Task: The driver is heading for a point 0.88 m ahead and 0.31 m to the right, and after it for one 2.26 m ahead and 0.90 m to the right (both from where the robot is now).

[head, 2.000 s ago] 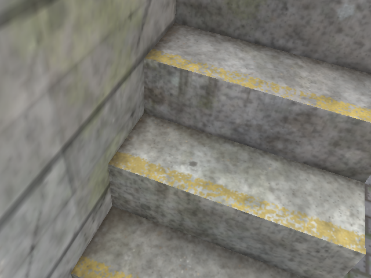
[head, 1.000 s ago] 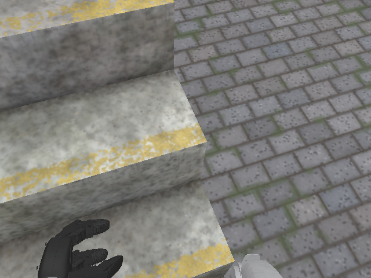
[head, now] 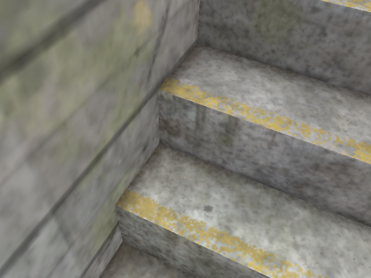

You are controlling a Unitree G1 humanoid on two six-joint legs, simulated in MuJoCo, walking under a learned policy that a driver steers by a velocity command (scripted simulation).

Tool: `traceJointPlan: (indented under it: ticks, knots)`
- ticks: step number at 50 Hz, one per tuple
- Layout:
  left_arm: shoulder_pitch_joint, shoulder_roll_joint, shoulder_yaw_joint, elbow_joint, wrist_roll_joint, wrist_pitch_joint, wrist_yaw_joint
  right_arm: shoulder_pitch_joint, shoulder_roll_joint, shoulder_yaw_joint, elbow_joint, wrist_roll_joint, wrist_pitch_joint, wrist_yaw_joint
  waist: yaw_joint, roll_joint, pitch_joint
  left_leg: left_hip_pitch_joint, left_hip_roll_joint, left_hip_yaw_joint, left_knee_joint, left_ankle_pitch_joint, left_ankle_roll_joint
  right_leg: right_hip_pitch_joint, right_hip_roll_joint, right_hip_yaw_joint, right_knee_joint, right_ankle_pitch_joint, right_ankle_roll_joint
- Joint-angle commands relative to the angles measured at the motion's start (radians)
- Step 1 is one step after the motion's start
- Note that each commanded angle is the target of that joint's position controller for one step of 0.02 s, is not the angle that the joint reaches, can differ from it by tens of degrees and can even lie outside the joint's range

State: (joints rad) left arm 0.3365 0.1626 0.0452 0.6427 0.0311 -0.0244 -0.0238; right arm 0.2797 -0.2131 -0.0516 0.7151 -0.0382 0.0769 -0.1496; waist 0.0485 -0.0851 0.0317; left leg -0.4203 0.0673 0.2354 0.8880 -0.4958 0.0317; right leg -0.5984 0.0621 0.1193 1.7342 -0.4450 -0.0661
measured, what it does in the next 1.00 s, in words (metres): climbs, turning right: right foot 0.21 m higher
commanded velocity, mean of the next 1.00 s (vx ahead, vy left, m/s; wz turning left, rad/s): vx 0.72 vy -0.17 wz -0.54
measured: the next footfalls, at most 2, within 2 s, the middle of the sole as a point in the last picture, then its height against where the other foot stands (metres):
right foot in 0.38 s outside the picture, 0.21 m higher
left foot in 1.16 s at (199, 197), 0.20 m higher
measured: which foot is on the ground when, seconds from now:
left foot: down 0.00-0.38, up 0.40-1.00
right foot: up 0.00-0.36, down 0.38-1.00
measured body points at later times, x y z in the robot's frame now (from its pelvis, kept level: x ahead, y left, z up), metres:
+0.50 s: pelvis +0.08 -0.12 +0.13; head +0.10 -0.15 +0.58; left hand +0.31 +0.05 +0.04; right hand +0.16 -0.44 +0.04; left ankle +0.03 +0.07 -0.40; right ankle +0.15 -0.23 -0.48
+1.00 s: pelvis +0.25 -0.10 +0.25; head +0.21 -0.14 +0.70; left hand +0.44 +0.09 +0.16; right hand +0.34 -0.38 +0.17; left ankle +0.33 +0.01 -0.07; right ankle +0.15 -0.23 -0.48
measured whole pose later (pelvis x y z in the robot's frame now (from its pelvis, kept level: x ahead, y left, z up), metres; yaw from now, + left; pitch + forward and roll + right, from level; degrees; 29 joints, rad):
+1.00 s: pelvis +0.25 -0.10 +0.25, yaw -31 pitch +1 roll +3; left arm 0.38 0.15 0.06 0.82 0.05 -0.18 0.01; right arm 0.09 -0.16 -0.01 0.59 -0.02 0.01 -0.02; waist 0.03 0.10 -0.07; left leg -1.21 -0.04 -0.01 2.44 -0.33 0.04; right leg -0.25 -0.01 0.26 0.60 -0.38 0.01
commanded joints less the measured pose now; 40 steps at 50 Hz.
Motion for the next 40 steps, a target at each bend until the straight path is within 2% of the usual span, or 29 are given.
traceJointPlan:
  ticks: [1,2,3,4,5,7,9,12,13,14,15,16,17,18,19,20,21,22,23,24,26,27,29,30,32,33,36,37,40]
  knots:
    - [-0.244,0.074,0.035,-0.236,0.058,0.05,-0.021,0.065,-0.223,-0.065,-0.064,-0.004,-0.008,-0.03,-0.034,0.203,-0.011,0.278,0.558,-0.742,-0.711,-0.069,0.179,-0.576,-0.015,0.028,0.753,0.165,0.101]
    - [-0.314,0.067,0.037,-0.24,0.078,0.068,-0.045,0.046,-0.133,-0.033,-0.025,-0.011,-0.032,-0.029,-0.02,0.158,0.09,0.183,0.463,-0.587,-0.613,-0.008,0.147,-0.598,-0.008,0.044,0.802,0.201,0.094]
    - [-0.311,0.055,0.036,-0.22,0.058,0.087,-0.058,0.037,-0.091,-0.017,-0.005,-0.024,-0.055,-0.022,0.0,0.18,0.121,0.1,0.406,-0.398,-0.543,0.148,0.131,-0.563,-0.004,0.053,0.834,0.19,0.089]
    - [-0.306,0.034,0.035,-0.23,0.02,0.095,-0.067,0.072,-0.113,-0.02,0.019,-0.042,-0.087,-0.014,0.016,0.192,0.092,0.09,0.387,-0.301,-0.534,0.167,0.105,-0.509,0.003,0.057,0.823,0.181,0.07]
    - [-0.303,0.006,0.024,-0.228,0.009,0.094,-0.074,0.089,-0.104,-0.02,0.045,-0.054,-0.1,-0.01,0.031,0.187,0.09,0.088,0.38,-0.253,-0.526,0.194,0.085,-0.525,0.01,0.062,0.864,0.163,0.048]
    - [-0.319,-0.023,0.014,-0.221,-0.002,0.091,-0.062,0.138,-0.144,-0.033,0.078,-0.064,-0.11,0.008,0.024,0.163,0.053,0.195,0.359,-0.188,-0.545,0.22,0.063,-0.588,0.003,0.047,0.835,0.13,0.001]
    - [-0.376,-0.015,0.011,-0.258,-0.006,0.097,-0.06,0.117,-0.142,-0.031,0.087,-0.066,-0.1,0.021,0.041,0.165,0.09,0.156,0.341,-0.091,-0.587,0.302,0.046,-0.566,-0.021,0.043,0.69,0.149,-0.018]
    - [-0.436,-0.003,0.01,-0.314,0.0,0.108,-0.048,0.181,-0.172,-0.047,0.118,-0.067,-0.087,0.016,0.016,0.245,0.09,0.31,0.352,-0.014,-0.665,0.344,0.067,-0.618,-0.104,0.011,0.432,0.072,-0.021]
    - [-0.431,0.008,0.012,-0.313,-0.005,0.1,-0.036,0.143,-0.174,-0.05,0.095,-0.066,-0.09,0.019,0.016,0.272,0.092,0.323,0.357,0.024,-0.717,0.284,0.076,-0.605,-0.124,-0.011,0.321,0.055,-0.013]
    - [-0.446,-0.023,-0.032,-0.32,-0.047,0.108,-0.035,0.097,-0.242,-0.065,0.07,-0.048,-0.086,0.015,0.003,0.318,0.1,0.367,0.358,0.082,-0.847,0.296,0.066,-0.537,-0.226,-0.104,-0.149,-0.175,-0.029]
    - [-0.344,-0.029,-0.057,-0.293,-0.049,0.105,-0.025,-0.013,-0.269,-0.066,0.027,-0.004,-0.086,0.032,0.012,0.353,0.006,0.168,0.333,0.123,-0.986,0.111,0.106,-0.159,-0.166,-0.187,-0.31,-0.321,-0.073]
    - [-0.273,0.023,-0.031,-0.263,-0.041,0.117,0.0,0.021,-0.297,-0.064,0.035,0.02,-0.091,0.037,-0.031,0.325,-0.003,0.167,0.348,0.129,-0.999,0.294,0.177,0.011,-0.071,-0.33,-0.292,-0.466,-0.094]
    - [-0.249,0.054,-0.016,-0.203,-0.023,0.098,0.01,0.087,-0.246,-0.045,0.05,0.018,-0.083,0.04,-0.056,0.209,-0.074,0.226,0.307,0.157,-0.755,0.757,0.215,0.096,-0.036,-0.332,-0.299,-0.397,-0.145]
    - [-0.163,0.079,0.001,-0.16,-0.016,0.086,0.006,0.147,-0.275,-0.041,0.058,0.035,-0.099,0.04,-0.017,0.099,-0.273,0.284,0.267,0.149,-0.447,1.188,0.19,0.229,0.038,-0.209,-0.333,-0.324,-0.194]
    - [0.056,0.13,0.015,-0.121,-0.005,0.09,0.0,0.11,-0.36,-0.063,0.023,0.037,-0.135,0.079,0.068,0.049,-0.454,0.226,0.3,0.048,-0.185,1.113,0.172,0.44,0.077,-0.059,-0.511,-0.334,-0.186]
    - [0.137,0.241,0.055,-0.109,0.007,0.095,0.021,-0.078,-0.324,-0.06,-0.059,0.033,-0.16,0.129,0.141,-0.087,-0.515,0.026,0.167,-0.014,0.044,0.729,0.134,0.527,0.024,0.3,-0.846,-0.562,-0.193]
    - [0.024,0.356,0.104,-0.16,0.007,0.091,0.015,-0.264,-0.166,-0.034,-0.148,0.057,-0.139,0.169,0.165,-0.275,-0.406,-0.255,-0.039,-0.17,0.555,0.338,0.058,0.428,-0.106,0.76,-1.309,-0.903,-0.203]
    - [-0.16,0.337,0.099,-0.192,-0.046,0.078,0.016,-0.376,-0.048,-0.01,-0.228,0.015,-0.129,0.185,0.099,-0.183,-0.326,-0.377,-0.078,-0.367,0.912,0.37,0.041,0.272,-0.128,0.848,-1.367,-0.817,-0.129]
    - [-0.246,0.28,0.082,-0.159,-0.036,0.074,0.022,-0.376,0.024,0.011,-0.246,-0.023,-0.125,0.18,0.037,-0.143,-0.274,-0.409,-0.09,-0.41,1.052,0.428,0.041,0.164,-0.094,0.722,-1.286,-0.709,-0.093]
    - [-0.229,0.229,0.066,-0.115,-0.02,0.065,0.024,-0.294,0.056,0.03,-0.25,-0.039,-0.123,0.172,-0.029,-0.131,-0.166,-0.42,-0.109,-0.379,1.076,0.42,0.033,0.059,-0.059,0.618,-1.24,-0.621,-0.064]
    - [-0.168,0.154,0.052,-0.058,-0.012,0.024,0.011,-0.175,0.023,0.031,-0.227,-0.033,-0.132,0.158,-0.08,-0.082,-0.091,-0.466,-0.128,-0.359,1.134,0.399,0.034,0.036,-0.03,0.546,-1.213,-0.535,-0.059]
    - [-0.12,0.137,0.051,-0.023,-0.013,0.001,0.003,-0.193,0.015,0.033,-0.232,-0.022,-0.128,0.149,-0.075,-0.049,-0.078,-0.51,-0.136,-0.349,1.221,0.381,0.028,0.058,-0.042,0.554,-1.24,-0.493,-0.077]
    - [-0.081,0.154,0.056,-0.002,-0.015,-0.037,0.007,-0.213,-0.005,0.037,-0.239,-0.023,-0.123,0.132,-0.063,-0.018,-0.059,-0.565,-0.126,-0.346,1.189,0.358,0.02,0.121,-0.065,0.51,-1.278,-0.353,-0.094]
    - [-0.077,0.095,0.037,0.0,-0.025,-0.05,0.01,-0.252,0.025,0.045,-0.239,-0.002,-0.121,0.123,-0.05,0.044,-0.038,-0.584,-0.127,-0.338,1.142,0.374,-0.004,0.125,-0.062,0.472,-1.267,-0.289,-0.1]
    - [-0.106,0.133,0.044,0.002,-0.042,-0.082,0.032,-0.259,0.049,0.051,-0.227,0.017,-0.108,0.116,-0.077,0.128,-0.033,-0.598,-0.101,-0.312,1.025,0.421,-0.041,0.149,-0.097,0.418,-1.302,-0.181,-0.087]
    - [-0.124,0.16,0.052,0.002,-0.049,-0.101,0.034,-0.233,0.019,0.039,-0.206,0.012,-0.11,0.122,-0.08,0.15,-0.055,-0.563,-0.105,-0.306,0.981,0.466,-0.048,0.136,-0.116,0.419,-1.32,-0.168,-0.089]
    - [-0.1,0.115,0.037,0.052,-0.037,-0.098,0.04,-0.222,0.07,0.036,-0.173,0.015,-0.097,0.134,-0.071,0.073,-0.052,-0.603,-0.149,-0.229,1.085,0.493,-0.042,0.121,-0.126,0.351,-1.291,-0.103,-0.145]
    - [-0.011,0.141,0.053,0.082,-0.037,-0.113,0.044,-0.241,0.066,0.029,-0.161,0.008,-0.09,0.143,-0.044,0.176,-0.041,-0.687,-0.149,-0.22,1.125,0.512,-0.045,0.18,-0.172,0.399,-1.295,-0.105,-0.084]
    - [0.018,0.122,0.048,0.105,-0.023,-0.119,0.051,-0.329,0.145,0.061,-0.207,0.011,-0.104,0.146,-0.01,0.011,-0.054,-0.915,-0.155,-0.25,1.351,0.442,-0.029,0.37,-0.212,0.457,-1.282,-0.075,-0.107]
